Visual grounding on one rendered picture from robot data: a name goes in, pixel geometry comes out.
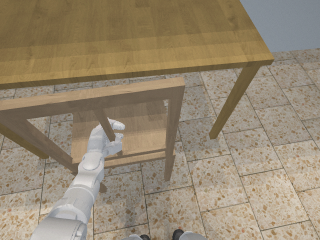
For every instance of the left robot upper arm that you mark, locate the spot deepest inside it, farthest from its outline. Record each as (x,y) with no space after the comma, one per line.
(54,228)

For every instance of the robot right foot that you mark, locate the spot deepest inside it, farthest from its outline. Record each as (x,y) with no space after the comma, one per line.
(177,233)

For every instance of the robot left hand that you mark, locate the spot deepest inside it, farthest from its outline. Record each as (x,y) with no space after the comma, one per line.
(99,142)

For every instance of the robot left forearm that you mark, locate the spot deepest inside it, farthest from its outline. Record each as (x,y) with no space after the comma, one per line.
(80,196)

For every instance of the chair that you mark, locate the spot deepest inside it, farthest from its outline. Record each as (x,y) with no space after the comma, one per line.
(149,133)

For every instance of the right robot shin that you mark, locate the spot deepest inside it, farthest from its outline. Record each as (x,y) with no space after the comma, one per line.
(187,232)

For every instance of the table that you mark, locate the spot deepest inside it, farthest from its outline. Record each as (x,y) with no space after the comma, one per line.
(55,42)

